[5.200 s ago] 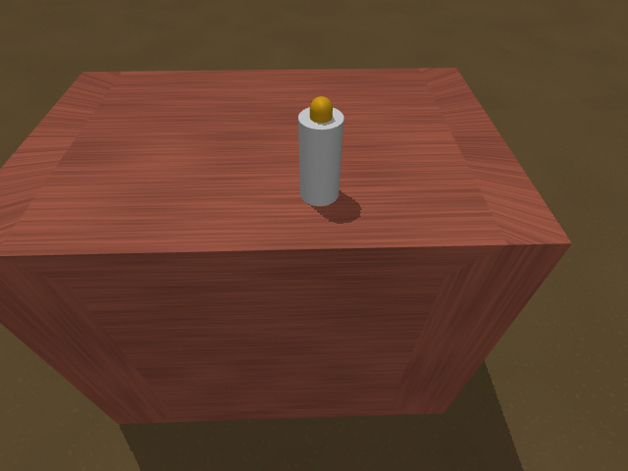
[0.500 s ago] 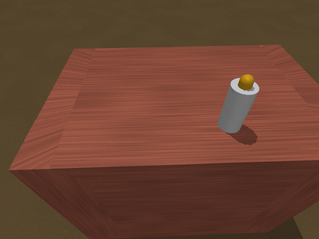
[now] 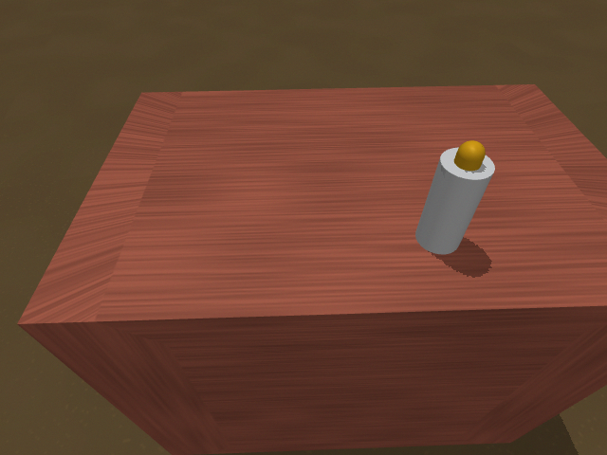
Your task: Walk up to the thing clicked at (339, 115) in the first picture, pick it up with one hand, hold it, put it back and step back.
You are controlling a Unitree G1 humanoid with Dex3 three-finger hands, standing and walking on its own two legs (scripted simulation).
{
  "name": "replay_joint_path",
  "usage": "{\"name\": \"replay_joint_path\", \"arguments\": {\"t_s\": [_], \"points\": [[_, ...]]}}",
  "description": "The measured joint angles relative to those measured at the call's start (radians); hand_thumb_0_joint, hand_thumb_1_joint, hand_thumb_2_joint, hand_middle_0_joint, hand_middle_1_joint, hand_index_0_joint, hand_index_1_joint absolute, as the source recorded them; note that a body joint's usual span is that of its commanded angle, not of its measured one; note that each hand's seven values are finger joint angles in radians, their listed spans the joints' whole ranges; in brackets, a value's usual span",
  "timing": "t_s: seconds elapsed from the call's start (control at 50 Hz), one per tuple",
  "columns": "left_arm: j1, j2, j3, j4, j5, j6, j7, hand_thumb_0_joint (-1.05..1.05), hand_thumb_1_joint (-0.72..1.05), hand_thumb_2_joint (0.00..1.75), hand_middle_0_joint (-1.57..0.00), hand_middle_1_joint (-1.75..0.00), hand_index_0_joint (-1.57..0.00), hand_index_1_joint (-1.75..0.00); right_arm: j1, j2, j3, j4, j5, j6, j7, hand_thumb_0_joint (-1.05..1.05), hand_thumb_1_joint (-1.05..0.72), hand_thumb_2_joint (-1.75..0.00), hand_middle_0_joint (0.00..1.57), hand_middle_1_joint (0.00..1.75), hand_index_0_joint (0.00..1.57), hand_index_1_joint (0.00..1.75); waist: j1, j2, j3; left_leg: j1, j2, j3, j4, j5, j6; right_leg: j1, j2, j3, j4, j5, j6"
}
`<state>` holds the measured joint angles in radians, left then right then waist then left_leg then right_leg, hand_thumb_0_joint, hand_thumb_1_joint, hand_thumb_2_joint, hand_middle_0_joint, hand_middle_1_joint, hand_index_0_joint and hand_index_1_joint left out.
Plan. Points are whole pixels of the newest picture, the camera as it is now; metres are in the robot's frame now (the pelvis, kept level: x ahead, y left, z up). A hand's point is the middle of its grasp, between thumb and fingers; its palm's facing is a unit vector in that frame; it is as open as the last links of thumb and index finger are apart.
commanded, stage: stand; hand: right
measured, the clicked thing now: (453, 196) +0.45 -0.21 +0.11
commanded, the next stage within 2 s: rise first in 0.82 s
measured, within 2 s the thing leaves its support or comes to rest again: neither
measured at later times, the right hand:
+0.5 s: hand out of the picture +0.07 -0.25 -0.16, palm faces -0.03 +0.94 -0.34, open 7.4 cm
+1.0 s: hand out of the picture +0.09 -0.25 -0.15, palm faces +0.03 +0.94 -0.33, open 7.8 cm
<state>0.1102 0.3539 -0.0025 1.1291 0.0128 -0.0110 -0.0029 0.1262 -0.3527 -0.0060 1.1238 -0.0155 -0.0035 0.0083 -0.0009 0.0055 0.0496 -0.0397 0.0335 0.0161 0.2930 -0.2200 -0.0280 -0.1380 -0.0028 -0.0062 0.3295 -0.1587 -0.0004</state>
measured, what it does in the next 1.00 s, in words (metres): stands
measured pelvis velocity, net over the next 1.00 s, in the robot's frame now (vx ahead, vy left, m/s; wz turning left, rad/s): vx -0.01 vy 0.00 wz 0.01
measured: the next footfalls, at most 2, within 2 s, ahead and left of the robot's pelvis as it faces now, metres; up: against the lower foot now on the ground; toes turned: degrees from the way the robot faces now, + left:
none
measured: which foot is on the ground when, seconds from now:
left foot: down 0.00-1.00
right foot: down 0.00-1.00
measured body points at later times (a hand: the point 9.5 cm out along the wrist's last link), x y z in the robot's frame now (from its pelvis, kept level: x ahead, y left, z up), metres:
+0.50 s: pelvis +0.00 +0.00 +0.00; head +0.01 +0.00 +0.45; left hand +0.07 +0.30 -0.13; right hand +0.07 -0.30 -0.13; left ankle -0.04 +0.14 -0.75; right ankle +0.01 -0.12 -0.75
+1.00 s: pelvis -0.01 +0.00 +0.00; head +0.01 +0.00 +0.45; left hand +0.09 +0.30 -0.13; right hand +0.09 -0.29 -0.13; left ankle -0.04 +0.14 -0.75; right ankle +0.01 -0.12 -0.75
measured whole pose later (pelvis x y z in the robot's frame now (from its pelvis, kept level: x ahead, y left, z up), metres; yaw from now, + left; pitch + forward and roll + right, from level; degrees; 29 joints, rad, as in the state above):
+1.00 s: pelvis -0.01 +0.00 +0.00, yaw +0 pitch -1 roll +0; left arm 0.12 0.34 0.00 1.02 -0.05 -0.05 0.02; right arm 0.13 -0.34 -0.01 1.01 0.05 -0.03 -0.01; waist 0.00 0.00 0.07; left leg -0.10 0.03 0.01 0.36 -0.24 -0.02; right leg -0.18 -0.01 -0.01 0.38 -0.17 0.00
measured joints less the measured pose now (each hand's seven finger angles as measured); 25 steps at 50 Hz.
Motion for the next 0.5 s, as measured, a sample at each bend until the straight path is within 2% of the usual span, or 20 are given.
{"name": "replay_joint_path", "arguments": {"t_s": [0.5], "points": [[0.002, -0.001, 0.001, -0.002, 0.0, 0.0, 0.0, 0.01, 0.91, 0.9, -0.21, -0.3, -0.2, -0.3, 0.002, -0.001, 0.001, -0.005, -0.001, -0.001, 0.0, 0.01, -0.91, -0.9, 0.21, 0.3, 0.2, 0.3, 0.001, -0.001, -0.001, -0.001, 0.0, 0.0, 0.002, -0.001, 0.001, 0.001, -0.001, 0.0, -0.003, 0.001, 0.001]]}}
